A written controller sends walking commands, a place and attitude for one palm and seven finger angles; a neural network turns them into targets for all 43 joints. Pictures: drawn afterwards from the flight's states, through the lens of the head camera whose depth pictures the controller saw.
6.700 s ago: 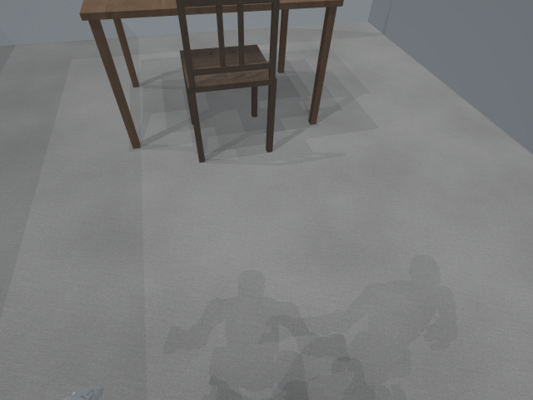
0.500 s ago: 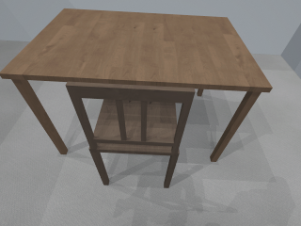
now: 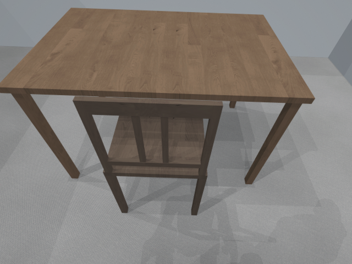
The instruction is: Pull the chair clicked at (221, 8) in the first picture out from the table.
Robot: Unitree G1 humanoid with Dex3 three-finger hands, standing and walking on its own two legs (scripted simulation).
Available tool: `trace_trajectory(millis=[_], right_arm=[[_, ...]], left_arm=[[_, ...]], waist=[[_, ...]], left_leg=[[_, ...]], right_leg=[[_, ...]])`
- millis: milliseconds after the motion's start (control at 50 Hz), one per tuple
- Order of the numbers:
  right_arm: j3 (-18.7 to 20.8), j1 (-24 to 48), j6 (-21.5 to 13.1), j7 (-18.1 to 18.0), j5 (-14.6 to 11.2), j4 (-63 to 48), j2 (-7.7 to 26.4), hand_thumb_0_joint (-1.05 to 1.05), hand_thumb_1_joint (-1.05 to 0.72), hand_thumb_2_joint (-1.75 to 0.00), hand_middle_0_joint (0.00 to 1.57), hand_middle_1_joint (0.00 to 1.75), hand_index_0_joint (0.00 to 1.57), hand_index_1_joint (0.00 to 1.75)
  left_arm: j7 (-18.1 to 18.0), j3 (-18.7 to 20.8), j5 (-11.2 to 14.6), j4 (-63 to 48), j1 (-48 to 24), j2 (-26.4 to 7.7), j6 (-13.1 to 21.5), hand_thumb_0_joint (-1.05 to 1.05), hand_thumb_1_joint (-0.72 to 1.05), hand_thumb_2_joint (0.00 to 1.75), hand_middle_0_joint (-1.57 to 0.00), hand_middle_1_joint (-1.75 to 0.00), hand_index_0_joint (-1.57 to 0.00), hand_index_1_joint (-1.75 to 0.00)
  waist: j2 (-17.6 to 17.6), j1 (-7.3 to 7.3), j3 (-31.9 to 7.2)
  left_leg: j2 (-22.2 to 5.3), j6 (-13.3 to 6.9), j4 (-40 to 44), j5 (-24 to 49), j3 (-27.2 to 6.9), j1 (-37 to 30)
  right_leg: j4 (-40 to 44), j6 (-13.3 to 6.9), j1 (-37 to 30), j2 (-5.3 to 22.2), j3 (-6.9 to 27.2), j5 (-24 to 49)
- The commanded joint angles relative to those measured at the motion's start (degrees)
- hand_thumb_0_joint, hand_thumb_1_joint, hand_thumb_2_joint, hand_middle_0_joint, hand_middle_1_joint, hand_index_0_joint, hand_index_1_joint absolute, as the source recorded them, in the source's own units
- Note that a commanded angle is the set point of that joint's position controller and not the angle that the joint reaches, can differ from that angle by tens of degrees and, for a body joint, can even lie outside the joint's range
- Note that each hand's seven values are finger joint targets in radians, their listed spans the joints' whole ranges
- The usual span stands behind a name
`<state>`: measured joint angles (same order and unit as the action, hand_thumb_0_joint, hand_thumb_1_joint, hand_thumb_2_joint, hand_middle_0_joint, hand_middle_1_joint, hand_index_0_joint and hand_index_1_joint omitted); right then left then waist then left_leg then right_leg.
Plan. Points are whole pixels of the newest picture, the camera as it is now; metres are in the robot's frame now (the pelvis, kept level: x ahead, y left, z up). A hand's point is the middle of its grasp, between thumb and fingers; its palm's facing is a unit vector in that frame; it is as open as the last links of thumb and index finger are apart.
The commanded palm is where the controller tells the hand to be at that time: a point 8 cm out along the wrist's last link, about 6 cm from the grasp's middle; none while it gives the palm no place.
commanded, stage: look again from close up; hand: left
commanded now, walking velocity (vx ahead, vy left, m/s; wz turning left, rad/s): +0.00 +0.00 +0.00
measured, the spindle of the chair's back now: (139, 140) +0.51 +0.16 -0.10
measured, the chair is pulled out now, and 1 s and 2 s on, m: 0.00 0.00 0.00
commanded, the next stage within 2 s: shuffle to correct the standing spot in 0.56 s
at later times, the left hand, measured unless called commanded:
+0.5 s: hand out of the picture +0.00 +0.15 -0.17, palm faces +0.03 -0.98 -0.18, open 7.4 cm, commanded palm none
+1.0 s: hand out of the picture +0.01 +0.13 -0.17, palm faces +0.06 -0.98 -0.17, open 7.4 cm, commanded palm none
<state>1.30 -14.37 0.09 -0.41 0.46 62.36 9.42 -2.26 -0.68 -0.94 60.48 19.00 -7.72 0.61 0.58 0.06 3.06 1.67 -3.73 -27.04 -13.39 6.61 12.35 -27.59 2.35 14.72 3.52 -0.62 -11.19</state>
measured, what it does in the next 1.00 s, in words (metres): shifts its weight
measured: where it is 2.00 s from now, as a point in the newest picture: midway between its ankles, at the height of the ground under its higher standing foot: outside the picture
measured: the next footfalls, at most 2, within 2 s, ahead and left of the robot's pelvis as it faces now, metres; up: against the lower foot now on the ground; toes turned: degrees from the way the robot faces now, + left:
none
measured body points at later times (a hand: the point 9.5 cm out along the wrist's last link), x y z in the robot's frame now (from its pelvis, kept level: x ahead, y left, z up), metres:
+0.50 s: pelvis +0.01 -0.01 +0.00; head +0.02 -0.01 +0.45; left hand +0.00 +0.20 -0.16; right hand +0.00 -0.22 -0.16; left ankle +0.02 +0.07 -0.74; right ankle +0.04 -0.15 -0.74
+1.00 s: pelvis +0.05 -0.02 +0.00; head +0.06 -0.03 +0.45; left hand +0.01 +0.18 -0.16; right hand +0.02 -0.23 -0.17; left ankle +0.02 +0.07 -0.74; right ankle +0.04 -0.15 -0.74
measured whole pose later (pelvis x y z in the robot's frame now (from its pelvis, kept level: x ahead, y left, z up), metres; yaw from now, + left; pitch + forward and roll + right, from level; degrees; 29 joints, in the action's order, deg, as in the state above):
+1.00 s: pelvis +0.05 -0.02 +0.00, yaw +0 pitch +0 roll +0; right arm 1.8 -18.9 -1.0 -1.4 0.7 66.5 7.0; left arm -1.5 1.4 -1.4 63.7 23.0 -6.0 1.6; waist -0.3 0.0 1.0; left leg -0.4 -1.5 -28.0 -18.5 6.0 9.3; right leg -29.9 0.3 12.4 1.5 -1.3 -17.3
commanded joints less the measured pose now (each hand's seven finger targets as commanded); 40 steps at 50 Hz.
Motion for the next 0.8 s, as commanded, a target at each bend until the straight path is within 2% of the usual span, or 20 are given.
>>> trace_trajectory(millis=[0, 180, 260, 280, 520, 640, 680, 740, 780], right_arm=[[0.79, -1.90, -1.15, -0.28, -0.04, -0.78, 4.99, 0.00, -0.90, -0.90, 0.20, 0.30, 0.20, 0.30], [0.69, -3.53, -0.91, -0.36, -0.03, 1.51, 3.89, 0.00, -0.90, -0.90, 0.20, 0.30, 0.20, 0.30], [0.63, -4.12, -1.12, -0.45, -0.04, 1.97, 3.46, 0.00, -0.90, -0.90, 0.20, 0.30, 0.20, 0.30], [0.57, -4.05, -1.04, -0.45, -0.10, 2.12, 3.36, 0.00, -0.90, -0.90, 0.20, 0.30, 0.20, 0.30], [0.29, -4.63, -1.27, -0.67, -0.15, 2.92, 2.62, 0.00, -0.90, -0.90, 0.20, 0.30, 0.20, 0.30], [0.18, -4.60, -1.14, -0.70, -0.15, 3.22, 2.47, 0.00, -0.90, -0.90, 0.20, 0.30, 0.20, 0.30], [0.26, -5.64, -1.19, -0.79, 0.00, 3.61, 2.55, 0.00, -0.90, -0.90, 0.20, 0.30, 0.20, 0.30], [0.96, -5.48, -0.80, -0.80, 0.32, 3.34, 3.85, 0.00, -0.90, -0.90, 0.20, 0.30, 0.20, 0.30], [1.41, -5.61, -0.76, -0.82, 0.34, 2.73, 4.38, 0.00, -0.90, -0.90, 0.20, 0.30, 0.20, 0.30]], left_arm=[[-0.48, 1.27, -0.07, -0.98, 3.18, -6.02, 0.95, 0.00, 0.90, 0.90, -0.20, -0.30, -0.20, -0.30], [-0.59, 1.38, -0.14, 0.17, 3.03, -5.11, 0.80, 0.00, 0.90, 0.90, -0.20, -0.30, -0.20, -0.30], [-0.61, 1.41, -0.07, 0.54, 3.55, -4.50, 0.98, 0.00, 0.90, 0.90, -0.20, -0.30, -0.20, -0.30], [-0.61, 1.42, -0.08, 0.66, 3.57, -4.64, 0.97, 0.00, 0.90, 0.90, -0.20, -0.30, -0.20, -0.30], [-0.70, 1.43, -0.07, 1.48, 4.31, -3.72, 1.22, 0.00, 0.90, 0.90, -0.20, -0.30, -0.20, -0.30], [-0.70, 1.35, -0.07, 1.95, 4.80, -3.47, 1.24, 0.00, 0.90, 0.90, -0.20, -0.30, -0.20, -0.30], [-0.49, 1.30, -0.23, 2.30, 5.11, -3.07, 1.13, 0.00, 0.90, 0.90, -0.20, -0.30, -0.20, -0.30], [0.01, 1.81, -0.73, 2.16, 5.59, -2.73, 0.63, 0.00, 0.90, 0.90, -0.20, -0.30, -0.20, -0.30], [0.40, 2.10, -0.95, 1.81, 6.13, -2.37, 0.43, 0.00, 0.90, 0.90, -0.20, -0.30, -0.20, -0.30]], waist=[[0.06, 0.30, 0.68], [-0.50, 0.20, 2.78], [-0.51, 0.16, 1.56], [0.29, 0.15, 1.90], [0.44, 0.32, 1.70], [-0.42, 0.35, 2.52], [-0.10, 0.54, 2.55], [-2.63, 0.39, 4.96], [-3.41, 0.12, 6.74]], left_leg=[[-6.98, 1.67, 8.68, -2.90, -8.48, 1.06], [-7.50, 1.87, 10.87, -6.64, -9.09, 2.54], [-7.38, 1.85, 10.35, -3.95, -8.82, 1.24], [-7.43, 1.85, 10.52, -4.45, -8.66, 1.15], [-7.31, 1.99, 10.04, -0.17, -7.99, -1.18], [-7.36, 2.20, 10.55, -1.41, -7.84, -1.32], [-7.77, 1.90, 12.03, -7.81, -8.66, -1.25], [-9.53, 0.99, 14.74, -19.44, -11.07, 1.71], [-10.95, -0.02, 16.46, -23.71, -12.67, 3.66]], right_leg=[[5.32, -3.40, 0.11, 2.92, 4.05, 0.88], [6.17, -3.20, 0.23, 2.33, 3.26, -1.48], [5.97, -3.28, -0.50, 2.61, 3.31, 0.99], [6.33, -3.27, -0.26, 2.49, 3.37, 0.25], [6.83, -3.30, -0.47, 2.80, 3.66, 2.83], [7.43, -3.25, 0.05, 2.64, 3.71, 1.69], [7.30, -3.15, 0.09, 1.74, 2.77, -3.05], [4.35, -3.17, 2.34, 0.19, 0.88, -10.18], [2.17, -3.34, 2.99, -0.70, -0.69, -11.06]])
